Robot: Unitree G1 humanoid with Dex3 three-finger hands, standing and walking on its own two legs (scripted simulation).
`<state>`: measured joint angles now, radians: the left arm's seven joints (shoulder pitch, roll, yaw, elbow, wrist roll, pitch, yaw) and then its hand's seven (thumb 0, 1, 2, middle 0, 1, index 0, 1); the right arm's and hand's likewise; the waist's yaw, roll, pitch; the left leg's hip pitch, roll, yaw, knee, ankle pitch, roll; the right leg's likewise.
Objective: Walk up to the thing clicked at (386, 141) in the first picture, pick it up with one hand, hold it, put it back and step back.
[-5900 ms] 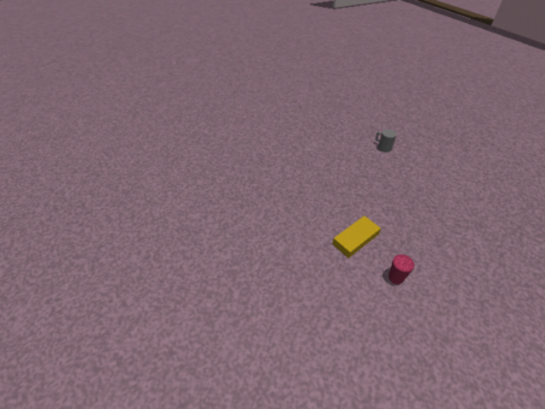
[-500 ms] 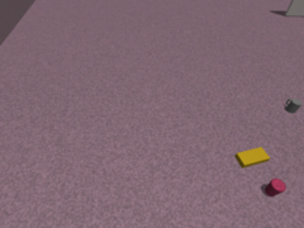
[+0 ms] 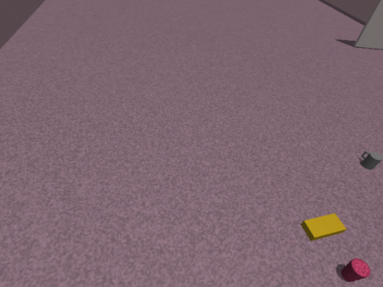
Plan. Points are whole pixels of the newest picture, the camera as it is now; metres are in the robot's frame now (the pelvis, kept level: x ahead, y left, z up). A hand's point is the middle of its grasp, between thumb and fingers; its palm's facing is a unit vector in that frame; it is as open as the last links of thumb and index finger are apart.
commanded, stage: walk up
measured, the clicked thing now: (369, 159) +1.15 -1.31 -0.72
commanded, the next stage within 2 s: none
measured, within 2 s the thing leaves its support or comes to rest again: neither
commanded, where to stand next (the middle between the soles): +0.95 -0.09 m, yaw -1 degrees
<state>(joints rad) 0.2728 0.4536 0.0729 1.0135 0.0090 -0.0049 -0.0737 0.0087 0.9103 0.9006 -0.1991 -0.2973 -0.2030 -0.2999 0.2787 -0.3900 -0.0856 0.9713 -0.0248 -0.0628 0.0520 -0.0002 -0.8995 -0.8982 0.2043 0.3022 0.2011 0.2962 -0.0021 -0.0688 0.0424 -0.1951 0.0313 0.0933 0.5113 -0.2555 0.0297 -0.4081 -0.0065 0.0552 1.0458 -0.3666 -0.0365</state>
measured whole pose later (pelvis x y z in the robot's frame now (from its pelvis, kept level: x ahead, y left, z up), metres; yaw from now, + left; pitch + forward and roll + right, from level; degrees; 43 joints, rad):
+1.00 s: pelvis +0.46 -0.05 +0.00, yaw -1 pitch -4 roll -1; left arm 0.29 0.44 0.04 0.86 -0.01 -0.04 -0.05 0.01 0.91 0.90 -0.20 -0.30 -0.21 -0.30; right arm 0.31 -0.36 -0.04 0.83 0.00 -0.08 0.04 0.00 -0.90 -0.90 0.21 0.30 0.20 0.30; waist -0.01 -0.06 0.10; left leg -0.20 0.03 0.08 0.48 -0.22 0.03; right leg -0.47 -0.04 0.05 1.05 -0.32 -0.03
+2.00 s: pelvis +0.81 -0.08 +0.00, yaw +2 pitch -4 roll -1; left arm 0.33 0.43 0.04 0.85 -0.01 -0.05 -0.03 0.01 0.91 0.90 -0.20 -0.30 -0.21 -0.30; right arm 0.27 -0.37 -0.04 0.80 0.00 -0.06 0.04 0.00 -0.90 -0.90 0.21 0.30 0.20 0.30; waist 0.00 -0.04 0.11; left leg -0.23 0.01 0.05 0.51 -0.21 0.04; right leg -0.44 -0.05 0.03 1.04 -0.36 -0.03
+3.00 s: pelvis +0.88 -0.08 +0.01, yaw +1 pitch -3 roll +0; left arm 0.10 0.36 0.00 1.15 -0.01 -0.01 -0.01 0.00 0.91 0.90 -0.20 -0.30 -0.21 -0.30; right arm 0.09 -0.35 -0.01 1.10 0.00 -0.01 0.01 0.00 -0.90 -0.90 0.20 0.30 0.20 0.30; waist 0.02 0.00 0.07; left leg -0.10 0.02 0.00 0.42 -0.27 -0.02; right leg -0.23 -0.05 -0.01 0.41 -0.13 0.03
